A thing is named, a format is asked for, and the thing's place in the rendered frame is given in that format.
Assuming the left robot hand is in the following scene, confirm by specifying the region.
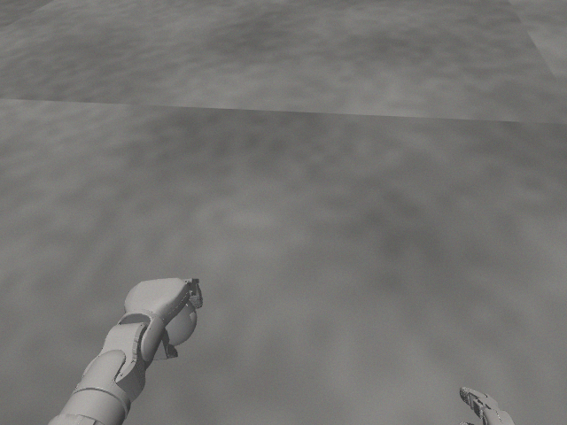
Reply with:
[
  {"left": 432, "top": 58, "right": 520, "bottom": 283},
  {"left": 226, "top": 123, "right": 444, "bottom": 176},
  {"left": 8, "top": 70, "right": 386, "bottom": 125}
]
[{"left": 124, "top": 278, "right": 203, "bottom": 360}]

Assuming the ball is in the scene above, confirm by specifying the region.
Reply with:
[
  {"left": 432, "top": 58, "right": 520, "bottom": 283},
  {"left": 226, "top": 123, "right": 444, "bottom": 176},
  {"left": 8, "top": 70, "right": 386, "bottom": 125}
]
[{"left": 165, "top": 300, "right": 197, "bottom": 346}]

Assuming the right robot hand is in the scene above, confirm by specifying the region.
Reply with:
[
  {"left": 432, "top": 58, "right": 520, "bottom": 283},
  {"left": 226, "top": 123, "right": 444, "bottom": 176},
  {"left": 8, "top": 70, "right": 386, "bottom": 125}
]
[{"left": 459, "top": 387, "right": 516, "bottom": 425}]

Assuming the left robot arm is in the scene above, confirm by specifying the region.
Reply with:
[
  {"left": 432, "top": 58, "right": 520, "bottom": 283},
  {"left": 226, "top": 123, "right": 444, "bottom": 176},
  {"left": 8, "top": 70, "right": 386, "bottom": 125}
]
[{"left": 47, "top": 309, "right": 165, "bottom": 425}]

